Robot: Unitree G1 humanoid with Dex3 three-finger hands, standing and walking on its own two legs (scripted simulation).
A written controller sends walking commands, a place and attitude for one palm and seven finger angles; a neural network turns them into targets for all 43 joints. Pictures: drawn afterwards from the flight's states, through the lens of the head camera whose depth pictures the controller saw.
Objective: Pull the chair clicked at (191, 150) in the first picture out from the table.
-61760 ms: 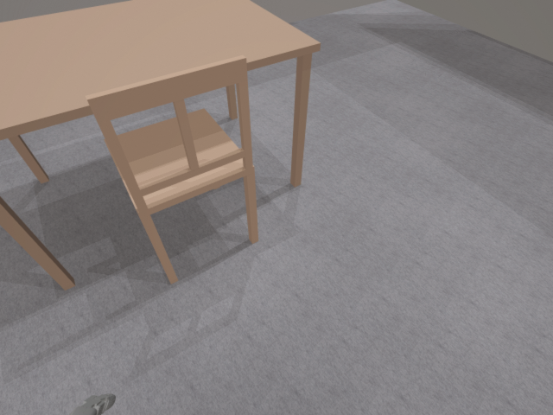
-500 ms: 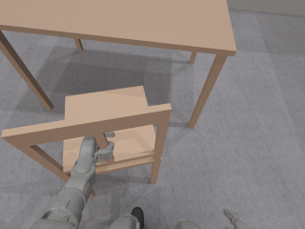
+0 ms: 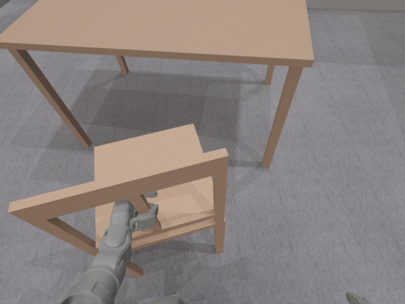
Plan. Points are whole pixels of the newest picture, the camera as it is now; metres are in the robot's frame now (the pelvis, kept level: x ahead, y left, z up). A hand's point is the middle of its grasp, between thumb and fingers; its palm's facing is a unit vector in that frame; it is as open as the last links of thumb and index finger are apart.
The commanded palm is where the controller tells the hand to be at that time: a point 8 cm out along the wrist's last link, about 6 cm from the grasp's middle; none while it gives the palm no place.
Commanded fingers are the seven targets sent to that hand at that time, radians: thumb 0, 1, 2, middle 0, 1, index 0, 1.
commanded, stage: step backward, pulling the chair out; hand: left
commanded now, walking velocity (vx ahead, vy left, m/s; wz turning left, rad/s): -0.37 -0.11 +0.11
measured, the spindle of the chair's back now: (146, 213) +0.32 +0.16 -0.11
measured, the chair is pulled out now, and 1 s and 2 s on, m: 0.40 0.51 0.55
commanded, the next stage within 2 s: stop walking, hand still on the chair in 0.98 s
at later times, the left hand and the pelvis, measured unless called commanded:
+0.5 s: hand (152, 244) +0.24 +0.12 -0.07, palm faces +0.11 -0.98 -0.18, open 5.8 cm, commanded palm +0.23 +0.18 -0.08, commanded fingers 0.00 0.90 0.90 -0.50 -1.45 -0.50 -1.45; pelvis -0.08 -0.02 +0.01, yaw +5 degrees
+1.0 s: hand (138, 278) +0.17 +0.14 -0.07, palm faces -0.13 -0.98 -0.13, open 5.4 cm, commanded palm +0.16 +0.20 -0.08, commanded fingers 0.00 0.90 0.90 -0.50 -1.45 -0.50 -1.45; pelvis -0.16 +0.06 -0.01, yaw +3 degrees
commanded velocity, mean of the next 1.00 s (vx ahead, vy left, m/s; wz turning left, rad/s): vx -0.32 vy -0.03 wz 0.00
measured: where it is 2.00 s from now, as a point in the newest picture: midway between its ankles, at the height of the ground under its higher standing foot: outside the picture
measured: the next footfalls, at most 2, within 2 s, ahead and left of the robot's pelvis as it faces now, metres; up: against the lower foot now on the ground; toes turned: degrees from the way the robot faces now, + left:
left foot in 0.02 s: +0.05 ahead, +0.13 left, +0.00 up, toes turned -1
right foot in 0.24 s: +0.06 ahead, -0.10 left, +0.00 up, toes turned +0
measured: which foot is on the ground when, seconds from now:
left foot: up 0.00-0.00, down 0.02-0.28, up 0.30-0.66, down 0.68-0.88, up 0.90-1.00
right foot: down 0.00-0.04, up 0.06-0.22, down 0.24-0.70, up 0.72-0.82, down 0.84-1.00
